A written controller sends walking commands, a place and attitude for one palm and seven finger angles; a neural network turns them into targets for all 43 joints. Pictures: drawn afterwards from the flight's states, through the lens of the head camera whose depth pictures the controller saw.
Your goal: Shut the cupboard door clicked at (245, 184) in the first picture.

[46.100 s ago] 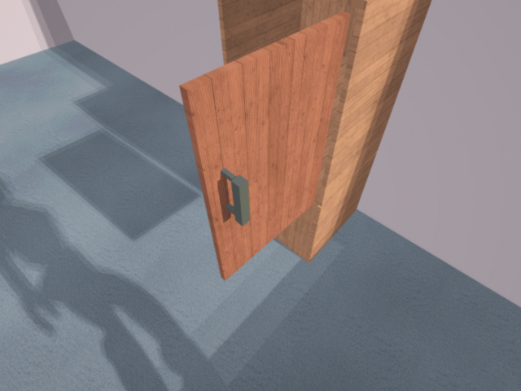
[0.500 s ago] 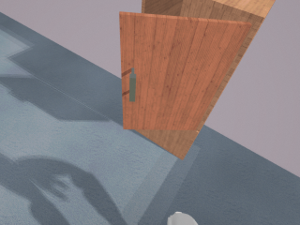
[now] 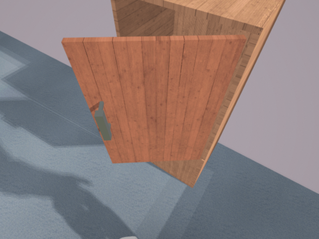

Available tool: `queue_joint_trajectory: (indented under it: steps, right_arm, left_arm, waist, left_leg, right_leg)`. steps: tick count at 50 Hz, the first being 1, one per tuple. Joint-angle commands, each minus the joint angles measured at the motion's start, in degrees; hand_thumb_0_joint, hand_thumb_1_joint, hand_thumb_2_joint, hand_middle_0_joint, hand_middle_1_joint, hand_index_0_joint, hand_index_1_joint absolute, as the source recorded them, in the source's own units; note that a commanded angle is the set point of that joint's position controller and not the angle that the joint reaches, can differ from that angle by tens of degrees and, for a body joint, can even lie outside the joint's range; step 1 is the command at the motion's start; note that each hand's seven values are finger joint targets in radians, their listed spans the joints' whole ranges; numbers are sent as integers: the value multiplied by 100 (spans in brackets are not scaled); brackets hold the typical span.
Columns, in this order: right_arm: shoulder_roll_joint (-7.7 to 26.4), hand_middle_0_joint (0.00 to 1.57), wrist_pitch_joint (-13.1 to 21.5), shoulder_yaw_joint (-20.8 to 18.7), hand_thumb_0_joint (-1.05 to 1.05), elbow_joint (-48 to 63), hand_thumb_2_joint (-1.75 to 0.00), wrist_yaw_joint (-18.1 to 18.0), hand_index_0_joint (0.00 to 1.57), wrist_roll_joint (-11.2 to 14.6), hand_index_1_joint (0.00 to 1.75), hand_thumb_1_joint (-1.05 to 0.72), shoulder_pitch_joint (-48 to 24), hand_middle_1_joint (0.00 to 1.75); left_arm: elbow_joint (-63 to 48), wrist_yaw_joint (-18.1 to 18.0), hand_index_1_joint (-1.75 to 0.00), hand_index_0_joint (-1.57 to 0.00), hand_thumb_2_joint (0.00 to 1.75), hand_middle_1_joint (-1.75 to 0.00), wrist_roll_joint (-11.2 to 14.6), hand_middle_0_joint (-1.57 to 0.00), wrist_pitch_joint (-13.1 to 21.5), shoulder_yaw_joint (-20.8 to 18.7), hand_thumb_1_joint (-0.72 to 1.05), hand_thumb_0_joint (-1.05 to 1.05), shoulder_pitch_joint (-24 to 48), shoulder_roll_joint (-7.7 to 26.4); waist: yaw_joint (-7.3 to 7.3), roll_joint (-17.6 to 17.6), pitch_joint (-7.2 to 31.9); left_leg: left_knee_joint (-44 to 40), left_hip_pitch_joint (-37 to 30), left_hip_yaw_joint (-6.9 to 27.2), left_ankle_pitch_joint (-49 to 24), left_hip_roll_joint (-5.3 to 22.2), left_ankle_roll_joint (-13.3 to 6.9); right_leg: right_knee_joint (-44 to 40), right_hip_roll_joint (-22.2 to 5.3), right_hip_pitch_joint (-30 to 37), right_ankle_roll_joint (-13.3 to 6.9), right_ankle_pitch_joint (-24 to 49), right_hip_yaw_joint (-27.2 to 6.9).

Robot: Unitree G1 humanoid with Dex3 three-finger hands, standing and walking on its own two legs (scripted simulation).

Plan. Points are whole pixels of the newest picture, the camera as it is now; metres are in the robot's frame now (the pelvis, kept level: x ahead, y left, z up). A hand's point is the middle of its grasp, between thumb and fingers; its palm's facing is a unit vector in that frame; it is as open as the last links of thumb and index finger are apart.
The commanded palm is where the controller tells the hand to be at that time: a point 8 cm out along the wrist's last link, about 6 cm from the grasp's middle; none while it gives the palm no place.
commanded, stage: come to a stop and stand still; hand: left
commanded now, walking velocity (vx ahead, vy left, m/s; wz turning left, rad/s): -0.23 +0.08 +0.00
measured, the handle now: (104, 121) +0.43 +0.20 +0.01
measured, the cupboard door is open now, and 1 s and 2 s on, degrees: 36 36 36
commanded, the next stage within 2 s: look again from close up in 1.08 s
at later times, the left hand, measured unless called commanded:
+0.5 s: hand out of the picture +0.03 +0.16 -0.16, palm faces +0.02 -0.96 -0.27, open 7.4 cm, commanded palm none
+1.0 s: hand out of the picture -0.02 +0.18 -0.16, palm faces -0.01 -0.96 -0.27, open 7.4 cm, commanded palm none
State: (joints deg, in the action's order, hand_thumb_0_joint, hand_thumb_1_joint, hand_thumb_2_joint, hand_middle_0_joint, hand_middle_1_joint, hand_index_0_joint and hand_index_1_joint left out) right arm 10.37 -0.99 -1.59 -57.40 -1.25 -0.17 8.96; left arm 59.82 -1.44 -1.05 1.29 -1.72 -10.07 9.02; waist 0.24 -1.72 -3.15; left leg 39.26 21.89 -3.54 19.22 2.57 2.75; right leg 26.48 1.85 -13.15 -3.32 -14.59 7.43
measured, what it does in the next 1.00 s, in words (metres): steps on the spot: left foot, then right foot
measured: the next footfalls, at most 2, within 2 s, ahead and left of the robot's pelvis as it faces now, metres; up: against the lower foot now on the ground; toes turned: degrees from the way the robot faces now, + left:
left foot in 0.04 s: +0.08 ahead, +0.10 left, +0.00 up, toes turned +4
right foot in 0.36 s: +0.01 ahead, -0.15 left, +0.00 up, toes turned +1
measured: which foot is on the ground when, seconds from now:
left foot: up 0.00-0.02, down 0.04-0.36, up 0.38-0.58, down 0.60-1.00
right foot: down 0.00-0.12, up 0.14-0.34, down 0.36-1.00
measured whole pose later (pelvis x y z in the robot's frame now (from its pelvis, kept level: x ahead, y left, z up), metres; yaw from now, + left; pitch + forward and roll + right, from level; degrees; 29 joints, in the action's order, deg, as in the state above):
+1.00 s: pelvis -0.04 -0.02 +0.00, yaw +0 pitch -1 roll +1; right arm 10.2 0.0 0.3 -58.5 -0.5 -0.8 17.8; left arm 60.5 -1.2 -1.0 0.1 0.7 -15.4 10.6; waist 0.8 -2.7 -1.4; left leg 28.4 12.5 -2.9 14.8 -0.8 -1.1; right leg 31.0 -1.5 -14.0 0.4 -16.0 -1.7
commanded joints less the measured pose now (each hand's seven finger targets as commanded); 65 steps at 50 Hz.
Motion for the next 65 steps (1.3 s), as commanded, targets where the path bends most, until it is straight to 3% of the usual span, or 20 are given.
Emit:
queue_joint_trajectory:
  steps: [1,5,6,8,15,16,18,19,21,25,27,29,33,35,36,37,39,43,49,65]
  right_arm:
    - [603,20,-78,-143,0,95,-90,-10,20,-60,30,-90,741,30]
    - [1015,20,-82,-211,0,390,-90,-89,20,-77,30,-90,471,30]
    - [1066,20,-77,-212,0,429,-90,-103,20,-97,30,-90,421,30]
    - [1155,20,-86,-238,0,551,-90,-145,20,-155,30,-90,220,30]
    - [1115,20,-94,-326,0,587,-90,-83,20,-84,30,-90,-29,30]
    - [1037,20,-96,-311,0,597,-90,-54,20,-36,30,-90,-65,30]
    - [613,20,-161,-246,0,697,-90,45,20,20,30,-90,-9,30]
    - [585,20,-228,-256,0,710,-90,60,20,-23,30,-90,-204,30]
    - [597,20,-233,-228,0,538,-90,23,20,-37,30,-90,-113,30]
    - [514,20,-96,-138,0,214,-90,16,20,27,30,-90,215,30]
    - [477,20,-31,-82,0,44,-90,-13,20,15,30,-90,444,30]
    - [691,20,91,-64,0,-112,-90,-49,20,-31,30,-90,530,30]
    - [713,20,130,8,0,-334,-90,-76,20,-41,30,-90,483,30]
    - [626,20,142,17,0,-399,-90,-76,20,-37,30,-90,484,30]
    - [708,20,259,8,0,16,-90,-29,20,14,30,-90,59,30]
    - [372,20,204,46,0,137,-90,-1,20,-33,30,-90,587,30]
    - [441,20,221,50,0,184,-90,18,20,-57,30,-90,918,30]
    - [627,20,242,53,0,361,-90,10,20,-64,30,-90,871,30]
    - [755,20,228,33,0,249,-90,40,20,-96,30,-90,921,30]
    - [713,20,335,96,0,-251,-90,-20,20,-55,30,-90,791,30]
  left_arm:
    - [-246,-133,-30,-20,90,-30,45,-20,-62,-215,90,0,-321,932]
    - [-543,-173,-30,-20,90,-30,37,-20,-242,-160,90,0,-341,756]
    - [-582,-152,-30,-20,90,-30,65,-20,-295,-167,90,0,-297,799]
    - [-623,-138,-30,-20,90,-30,55,-20,-364,-229,90,0,-328,772]
    - [-672,-60,-30,-20,90,-30,1,-20,-286,-179,90,0,-742,666]
    - [-633,-75,-30,-20,90,-30,-18,-20,-254,-177,90,0,-856,779]
    - [-722,-57,-30,-20,90,-30,-76,-20,-181,-223,90,0,-449,1434]
    - [-793,-26,-30,-20,90,-30,-92,-20,-190,-189,90,0,-308,1477]
    - [-667,-44,-30,-20,90,-30,-72,-20,-125,-151,90,0,-79,1223]
    - [-460,-58,-30,-20,90,-30,-26,-20,-78,-127,90,0,-283,1200]
    - [-343,-67,-30,-20,90,-30,34,-20,-72,-103,90,0,-326,1176]
    - [-269,-52,-30,-20,90,-30,102,-20,-78,-41,90,0,-393,927]
    - [-95,-46,-30,-20,90,-30,85,-20,-190,-2,90,0,-221,812]
    - [16,-31,-30,-20,90,-30,59,-20,-195,3,90,0,-366,748]
    - [165,-296,-30,-20,90,-30,6,-20,29,54,90,0,-1042,847]
    - [-108,-239,-30,-20,90,-30,49,-20,82,28,90,0,-635,1137]
    - [-270,-140,-30,-20,90,-30,35,-20,22,75,90,0,-410,995]
    - [-242,-54,-30,-20,90,-30,21,-20,-32,136,90,0,-465,822]
    - [-197,-18,-30,-20,90,-30,15,-20,-47,140,90,0,-594,823]
    - [136,-34,-30,-20,90,-30,30,-20,65,100,90,0,-559,986]
  waist:
    - [71,520,531]
    - [7,-1038,463]
    - [33,-1012,580]
    - [-16,-739,657]
    - [-145,-414,980]
    - [-203,-124,929]
    - [5,1464,331]
    - [-49,810,114]
    - [76,1359,47]
    - [13,1234,459]
    - [58,1058,560]
    - [-28,336,659]
    - [-98,-430,206]
    - [-178,-393,24]
    - [-305,-497,8]
    - [96,-681,408]
    - [104,-706,340]
    - [11,37,-214]
    - [-1,278,-441]
    - [-7,243,96]
  left_leg:
    - [-952,-936,442,-2307,363,-242]
    - [-1486,-1227,1368,-5519,1481,-1141]
    - [-1791,-1223,1573,-5513,1674,-1386]
    - [-1631,-1495,1614,-5557,1761,-1692]
    - [-1166,-1485,917,-4006,1147,-1115]
    - [-899,-1080,825,-2964,860,-844]
    - [51,-344,155,766,-264,-146]
    - [652,-526,375,1096,-311,-157]
    - [1024,-234,490,1024,-181,-171]
    - [-135,-401,226,560,-169,-84]
    - [-1287,-966,254,-342,-147,-94]
    - [-1664,-1746,678,-2430,378,-272]
    - [-2015,-1097,819,-1970,532,-366]
    - [-2190,-926,818,-1391,483,-378]
    - [-783,-1059,302,-2103,404,-235]
    - [-1050,-1015,422,-780,129,-226]
    - [-1457,-854,667,-622,295,-357]
    - [-1883,-394,897,-8,340,-530]
    - [-2243,-357,957,698,270,-563]
    - [-1875,-1242,544,-1258,292,-467]
  right_leg:
    - [35,-1623,282,-329,3653,-1149]
    - [1194,-526,-189,319,50,-404]
    - [1923,-312,-337,372,-1516,-561]
    - [2932,-194,-852,343,-2051,-962]
    - [600,-168,126,392,-245,-629]
    - [-226,-358,530,342,657,-935]
    - [-1168,-2203,-168,-578,1279,-2745]
    - [-1205,-2212,-679,-814,1433,-2625]
    - [-826,-1851,-320,-860,2675,-2383]
    - [-281,-1472,752,-658,3876,-1710]
    - [-109,-1352,739,-415,3502,-1679]
    - [-104,-899,339,46,2450,-1417]
    - [-364,-619,619,205,896,-1156]
    - [-569,-604,697,188,630,-1167]
    - [-373,-1057,208,211,2896,-1396]
    - [-265,-1215,256,-40,1926,-1679]
    - [-117,-758,-68,-51,16,-1331]
    - [-157,-506,-190,52,-544,-1201]
    - [-268,-518,-494,68,-1013,-1321]
    - [-293,-723,-46,71,803,-1406]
